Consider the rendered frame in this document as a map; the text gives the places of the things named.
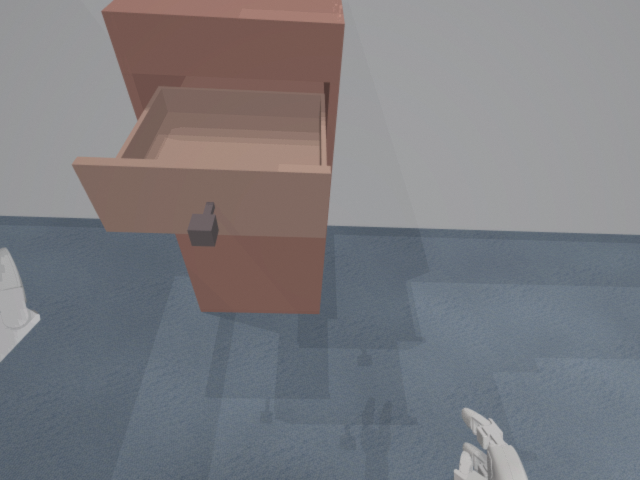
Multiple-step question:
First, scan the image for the right robot hand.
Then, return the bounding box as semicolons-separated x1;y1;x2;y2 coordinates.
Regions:
454;408;528;480

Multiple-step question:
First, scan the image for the cabinet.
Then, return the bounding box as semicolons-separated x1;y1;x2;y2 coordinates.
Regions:
101;0;345;314

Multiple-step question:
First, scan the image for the left robot hand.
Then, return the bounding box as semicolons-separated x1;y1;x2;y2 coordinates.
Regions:
0;247;40;362

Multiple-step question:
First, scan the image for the handle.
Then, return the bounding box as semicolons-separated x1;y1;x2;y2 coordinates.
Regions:
187;202;219;247

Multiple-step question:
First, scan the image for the drawer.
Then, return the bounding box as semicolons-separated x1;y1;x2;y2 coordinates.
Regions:
72;86;331;238

